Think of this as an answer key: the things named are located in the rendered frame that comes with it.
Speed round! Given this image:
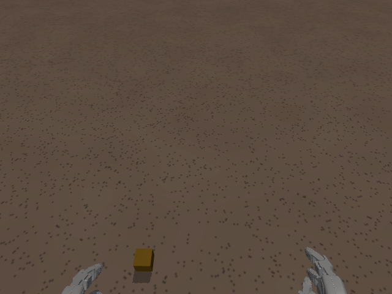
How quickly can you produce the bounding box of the cube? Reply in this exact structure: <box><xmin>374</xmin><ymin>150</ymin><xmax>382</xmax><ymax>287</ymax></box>
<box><xmin>133</xmin><ymin>249</ymin><xmax>154</xmax><ymax>271</ymax></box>

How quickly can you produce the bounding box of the left robot hand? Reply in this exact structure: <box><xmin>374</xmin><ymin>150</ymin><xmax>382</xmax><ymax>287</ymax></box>
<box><xmin>61</xmin><ymin>263</ymin><xmax>102</xmax><ymax>294</ymax></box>

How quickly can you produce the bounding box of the right robot hand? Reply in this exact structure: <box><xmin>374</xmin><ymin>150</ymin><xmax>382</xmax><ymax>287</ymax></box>
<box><xmin>298</xmin><ymin>247</ymin><xmax>347</xmax><ymax>294</ymax></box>

